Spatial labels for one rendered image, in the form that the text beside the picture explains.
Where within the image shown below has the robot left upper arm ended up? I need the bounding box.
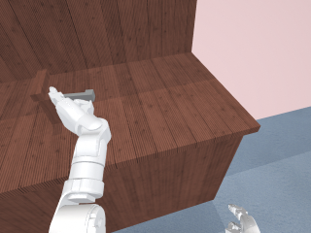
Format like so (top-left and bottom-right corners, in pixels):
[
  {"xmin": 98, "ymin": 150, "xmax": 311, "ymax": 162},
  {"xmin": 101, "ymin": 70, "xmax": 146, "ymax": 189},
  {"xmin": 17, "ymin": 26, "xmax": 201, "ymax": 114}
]
[{"xmin": 50, "ymin": 204, "xmax": 106, "ymax": 233}]

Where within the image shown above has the counter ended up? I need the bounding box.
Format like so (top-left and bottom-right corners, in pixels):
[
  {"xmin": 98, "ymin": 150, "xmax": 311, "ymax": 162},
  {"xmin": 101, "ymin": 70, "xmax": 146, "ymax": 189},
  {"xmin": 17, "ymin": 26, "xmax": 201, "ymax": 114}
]
[{"xmin": 0, "ymin": 0, "xmax": 260, "ymax": 233}]

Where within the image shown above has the tap lever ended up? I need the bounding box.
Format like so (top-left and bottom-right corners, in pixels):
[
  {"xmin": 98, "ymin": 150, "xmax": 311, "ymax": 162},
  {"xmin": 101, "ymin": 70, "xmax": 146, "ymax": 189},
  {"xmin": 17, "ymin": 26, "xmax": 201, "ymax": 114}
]
[{"xmin": 63, "ymin": 89, "xmax": 95, "ymax": 102}]

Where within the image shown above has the left robot hand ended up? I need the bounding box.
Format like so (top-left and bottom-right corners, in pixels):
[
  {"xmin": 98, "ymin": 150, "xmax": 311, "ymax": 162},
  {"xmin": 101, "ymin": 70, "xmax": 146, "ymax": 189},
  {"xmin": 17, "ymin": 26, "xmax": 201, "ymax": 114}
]
[{"xmin": 48, "ymin": 86, "xmax": 94, "ymax": 134}]

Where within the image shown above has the right robot hand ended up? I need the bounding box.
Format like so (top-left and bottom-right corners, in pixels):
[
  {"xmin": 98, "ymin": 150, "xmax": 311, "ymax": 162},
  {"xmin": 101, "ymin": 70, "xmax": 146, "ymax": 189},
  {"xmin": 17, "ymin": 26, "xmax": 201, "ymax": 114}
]
[{"xmin": 225, "ymin": 204, "xmax": 260, "ymax": 233}]

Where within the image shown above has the robot left forearm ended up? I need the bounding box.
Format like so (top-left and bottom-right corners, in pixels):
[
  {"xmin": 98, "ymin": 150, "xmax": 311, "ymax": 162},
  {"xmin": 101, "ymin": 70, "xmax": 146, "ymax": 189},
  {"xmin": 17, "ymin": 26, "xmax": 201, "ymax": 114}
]
[{"xmin": 49, "ymin": 114, "xmax": 112, "ymax": 233}]

